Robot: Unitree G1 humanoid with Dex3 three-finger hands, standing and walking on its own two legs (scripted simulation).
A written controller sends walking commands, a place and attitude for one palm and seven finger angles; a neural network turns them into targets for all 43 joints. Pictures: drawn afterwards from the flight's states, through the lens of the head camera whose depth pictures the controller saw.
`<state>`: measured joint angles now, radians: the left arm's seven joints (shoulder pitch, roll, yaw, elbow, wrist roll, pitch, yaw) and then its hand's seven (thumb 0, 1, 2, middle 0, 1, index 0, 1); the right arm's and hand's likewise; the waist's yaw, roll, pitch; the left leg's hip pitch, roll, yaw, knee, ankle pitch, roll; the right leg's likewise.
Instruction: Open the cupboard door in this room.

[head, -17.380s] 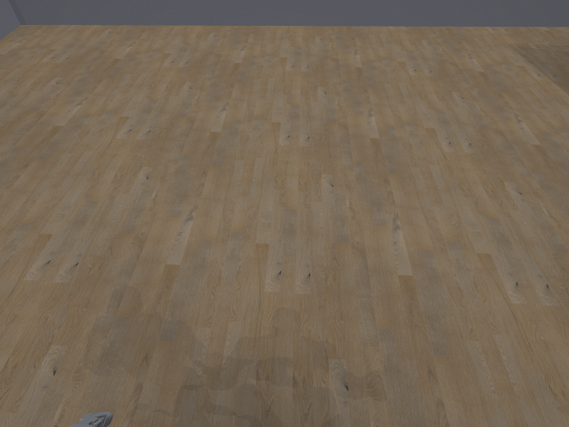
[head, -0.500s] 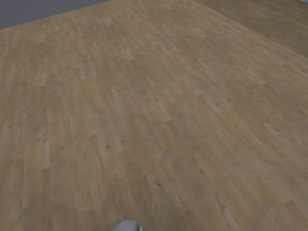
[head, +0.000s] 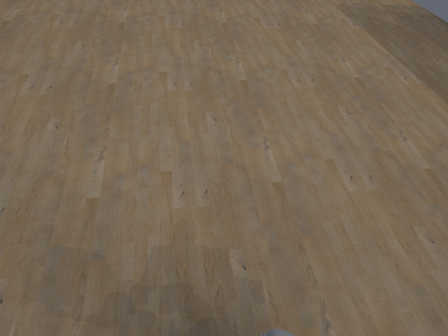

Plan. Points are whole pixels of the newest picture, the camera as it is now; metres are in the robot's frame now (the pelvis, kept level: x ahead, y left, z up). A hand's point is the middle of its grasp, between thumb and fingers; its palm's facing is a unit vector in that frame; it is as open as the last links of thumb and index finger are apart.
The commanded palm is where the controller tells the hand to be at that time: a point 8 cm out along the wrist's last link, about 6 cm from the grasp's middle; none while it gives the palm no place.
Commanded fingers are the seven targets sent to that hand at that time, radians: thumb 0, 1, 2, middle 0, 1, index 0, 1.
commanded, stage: turn or walk to find it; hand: left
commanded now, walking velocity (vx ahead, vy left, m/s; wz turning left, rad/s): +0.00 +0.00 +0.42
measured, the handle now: out of the picture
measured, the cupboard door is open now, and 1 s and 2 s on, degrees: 0 0 0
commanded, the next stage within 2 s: stand and wait in 0.60 s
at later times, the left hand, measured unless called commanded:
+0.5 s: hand out of the picture +0.04 +0.15 -0.15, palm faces +0.20 -0.94 -0.28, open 7.4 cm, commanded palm none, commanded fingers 0.00 0.90 0.90 -0.20 -0.30 -0.20 -0.30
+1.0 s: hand out of the picture -0.08 +0.20 -0.17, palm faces +0.46 -0.85 -0.26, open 7.4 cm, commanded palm none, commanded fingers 0.00 0.90 0.90 -0.20 -0.30 -0.20 -0.30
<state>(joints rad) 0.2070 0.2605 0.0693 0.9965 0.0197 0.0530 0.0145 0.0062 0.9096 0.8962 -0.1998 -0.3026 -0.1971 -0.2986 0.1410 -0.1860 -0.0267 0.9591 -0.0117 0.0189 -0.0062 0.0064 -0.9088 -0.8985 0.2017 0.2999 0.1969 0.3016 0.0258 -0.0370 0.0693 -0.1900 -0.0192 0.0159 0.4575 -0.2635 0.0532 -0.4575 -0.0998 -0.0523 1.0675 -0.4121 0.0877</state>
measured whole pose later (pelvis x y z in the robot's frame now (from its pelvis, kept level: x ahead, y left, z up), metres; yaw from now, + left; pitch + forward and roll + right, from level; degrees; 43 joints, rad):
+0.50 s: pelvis -0.01 -0.06 +0.00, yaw +13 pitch -1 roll +2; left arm 0.17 0.15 0.03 0.93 0.02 0.01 0.03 0.00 0.90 0.90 -0.20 -0.30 -0.20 -0.30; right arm 0.24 -0.25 -0.09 1.00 -0.02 0.08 0.01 0.01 -0.91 -0.90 0.20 0.30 0.19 0.30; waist -0.04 0.05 0.08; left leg -0.48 0.00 -0.04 1.16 -0.39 -0.05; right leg -0.21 -0.08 -0.15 0.52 -0.29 -0.03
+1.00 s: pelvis -0.03 -0.02 +0.00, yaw +25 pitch +0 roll +0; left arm 0.20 0.26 0.07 0.97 0.02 0.05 0.01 0.01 0.91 0.90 -0.20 -0.30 -0.20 -0.30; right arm 0.13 -0.20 -0.03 0.94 -0.01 0.03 0.00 0.01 -0.91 -0.90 0.20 0.30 0.20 0.30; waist 0.02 -0.03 0.07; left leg -0.21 -0.02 -0.02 0.47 -0.25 0.02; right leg -0.45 -0.09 -0.05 1.03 -0.43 0.09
